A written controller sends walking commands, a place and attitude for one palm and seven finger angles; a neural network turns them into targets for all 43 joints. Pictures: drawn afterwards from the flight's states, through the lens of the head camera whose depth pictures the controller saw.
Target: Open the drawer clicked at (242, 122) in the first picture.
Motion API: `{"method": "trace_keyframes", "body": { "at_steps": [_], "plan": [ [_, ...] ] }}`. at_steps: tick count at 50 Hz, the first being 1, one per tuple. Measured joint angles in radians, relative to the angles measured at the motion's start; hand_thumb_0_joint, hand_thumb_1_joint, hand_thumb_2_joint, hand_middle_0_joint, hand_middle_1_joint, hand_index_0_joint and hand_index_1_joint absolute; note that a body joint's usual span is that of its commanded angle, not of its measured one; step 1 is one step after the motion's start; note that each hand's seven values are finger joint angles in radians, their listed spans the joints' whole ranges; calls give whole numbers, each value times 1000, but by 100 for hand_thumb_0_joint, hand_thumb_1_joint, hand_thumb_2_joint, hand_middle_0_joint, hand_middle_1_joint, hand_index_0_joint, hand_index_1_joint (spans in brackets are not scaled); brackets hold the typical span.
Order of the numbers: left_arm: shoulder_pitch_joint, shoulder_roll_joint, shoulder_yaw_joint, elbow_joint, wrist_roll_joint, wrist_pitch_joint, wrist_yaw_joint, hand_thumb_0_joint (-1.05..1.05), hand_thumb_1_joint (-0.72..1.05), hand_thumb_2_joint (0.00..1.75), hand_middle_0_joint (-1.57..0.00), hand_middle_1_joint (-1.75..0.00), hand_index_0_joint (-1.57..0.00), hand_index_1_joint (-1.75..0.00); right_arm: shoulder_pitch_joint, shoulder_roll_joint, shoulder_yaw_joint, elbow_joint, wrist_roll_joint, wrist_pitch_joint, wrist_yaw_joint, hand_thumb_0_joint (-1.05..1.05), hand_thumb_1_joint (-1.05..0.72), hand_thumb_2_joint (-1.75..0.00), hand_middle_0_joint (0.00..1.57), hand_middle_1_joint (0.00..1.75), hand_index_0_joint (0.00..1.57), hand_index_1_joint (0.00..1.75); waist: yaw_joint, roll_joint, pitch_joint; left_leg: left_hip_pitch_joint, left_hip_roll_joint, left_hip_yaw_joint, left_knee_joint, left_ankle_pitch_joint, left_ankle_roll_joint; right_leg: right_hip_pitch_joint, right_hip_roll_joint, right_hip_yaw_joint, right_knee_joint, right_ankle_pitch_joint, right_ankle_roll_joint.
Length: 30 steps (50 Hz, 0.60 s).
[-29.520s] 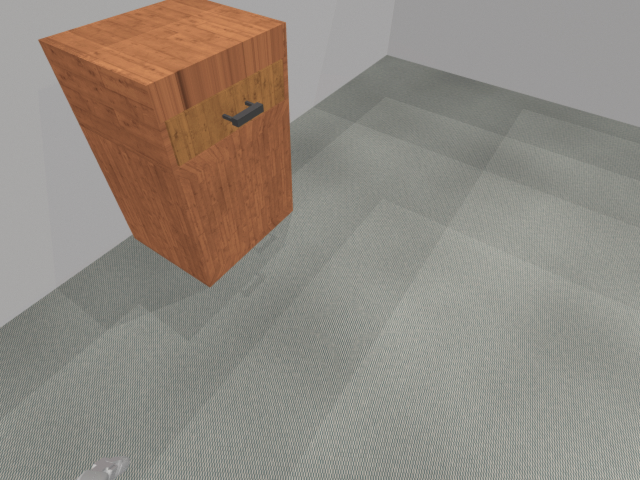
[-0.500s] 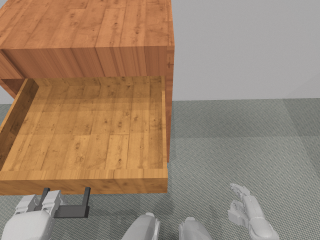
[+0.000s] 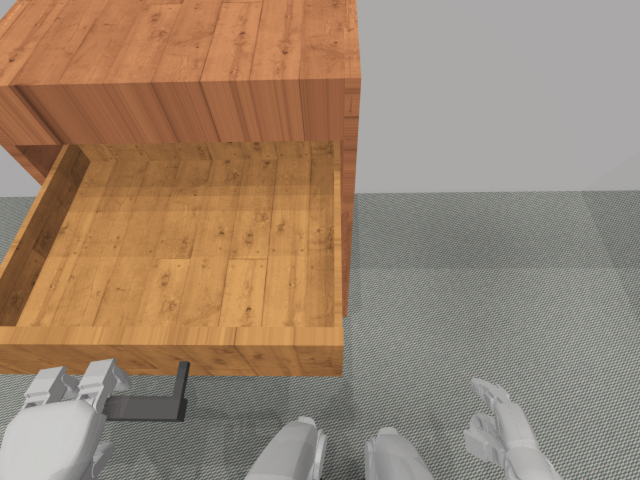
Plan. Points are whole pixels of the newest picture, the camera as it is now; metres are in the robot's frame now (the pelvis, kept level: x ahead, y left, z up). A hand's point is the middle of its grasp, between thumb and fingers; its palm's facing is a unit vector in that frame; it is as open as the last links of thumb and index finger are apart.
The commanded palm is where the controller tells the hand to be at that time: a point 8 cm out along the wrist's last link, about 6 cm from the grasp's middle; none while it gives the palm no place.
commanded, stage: open the thumb to release the handle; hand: left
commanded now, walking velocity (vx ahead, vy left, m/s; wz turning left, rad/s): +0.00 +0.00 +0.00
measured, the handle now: (138, 388) +0.21 +0.25 -0.02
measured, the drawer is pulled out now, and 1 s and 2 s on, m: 0.30 0.30 0.30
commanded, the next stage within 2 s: lift the hand off the handle in 0.14 s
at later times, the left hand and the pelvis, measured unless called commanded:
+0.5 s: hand (100, 436) +0.15 +0.29 -0.03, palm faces -0.04 -0.02 -1.00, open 13.9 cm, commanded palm +0.14 +0.28 +0.01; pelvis -0.01 -0.01 -0.01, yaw +0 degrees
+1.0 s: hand (81, 432) +0.15 +0.29 -0.01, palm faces -0.09 -0.05 -0.99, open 13.7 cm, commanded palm +0.14 +0.29 +0.05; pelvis +0.00 +0.00 +0.02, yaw +0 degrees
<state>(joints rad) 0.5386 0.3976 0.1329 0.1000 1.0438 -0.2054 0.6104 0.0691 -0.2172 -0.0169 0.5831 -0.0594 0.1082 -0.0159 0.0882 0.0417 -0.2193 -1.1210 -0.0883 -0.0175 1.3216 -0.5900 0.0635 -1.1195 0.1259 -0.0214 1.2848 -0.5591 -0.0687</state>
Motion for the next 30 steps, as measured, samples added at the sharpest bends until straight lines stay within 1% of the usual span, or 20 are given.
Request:
{"method": "trace_keyframes", "body": {
  "at_steps": [7, 12, 15, 17, 20, 23, 30],
  "plan": [
    [-7, 21, 9, 49, 12, -1, 0, 0, -23, 41, -34, -123, -34, -123, 9, -3, 9, -1, 3, -8, -9, 1, -90, -89, 20, 30, 21, 30, -9, -8, -2, 25, 5, -7, -17, 10, -6, 26, 4, -5, -20, 13, -7],
    [-9, 21, 15, 54, 8, -14, 0, 0, -39, 34, -33, -121, -32, -122, 6, -17, -1, -2, 2, -20, -9, 1, -90, -89, 20, 30, 21, 30, -14, -6, -1, 25, 7, -10, -12, 11, -8, 27, 5, -9, -18, 15, -9],
    [-12, 6, -7, 64, 3, -7, -1, 0, -44, 32, -32, -121, -32, -121, 5, -27, -7, -3, -2, -30, -3, 1, -90, -89, 20, 30, 20, 30, -20, 1, -6, 16, 4, -12, -6, 12, -8, 20, 3, -12, -13, 15, -9],
    [-24, -10, -12, 71, 1, -10, 8, 0, -46, 31, -32, -120, -31, -121, 5, -31, -10, -5, -4, -36, -3, 1, -90, -89, 20, 30, 20, 30, -18, -1, -8, 7, 4, -10, 0, 12, -8, 9, 3, -12, -5, 14, -9],
    [-52, -10, -8, 73, 27, -19, 19, 0, -48, 31, -32, -120, -30, -121, 8, -33, -9, -2, -9, -40, -7, 1, -90, -89, 20, 30, 20, 30, -11, -8, -12, -11, 3, -10, 14, 10, -9, -9, 1, -14, 11, 11, -10],
    [-78, 2, -11, 82, 47, -11, 26, 0, -49, 30, -32, -120, -30, -121, 3, -29, -5, 4, -8, -35, -6, 1, -90, -89, 20, 30, 20, 30, -11, -6, -9, -19, 4, -12, 27, 6, -11, -17, 2, -18, 21, 7, -12],
    [-89, 3, -27, 91, 14, 29, 17, 0, -49, 30, -32, -120, -34, -122, 11, -8, 5, 8, 7, -31, -11, 1, -90, -89, 20, 30, 20, 30, -17, 3, 0, 3, 10, -7, 5, 11, -10, 3, 8, -10, 0, 16, -10]
  ]
}}
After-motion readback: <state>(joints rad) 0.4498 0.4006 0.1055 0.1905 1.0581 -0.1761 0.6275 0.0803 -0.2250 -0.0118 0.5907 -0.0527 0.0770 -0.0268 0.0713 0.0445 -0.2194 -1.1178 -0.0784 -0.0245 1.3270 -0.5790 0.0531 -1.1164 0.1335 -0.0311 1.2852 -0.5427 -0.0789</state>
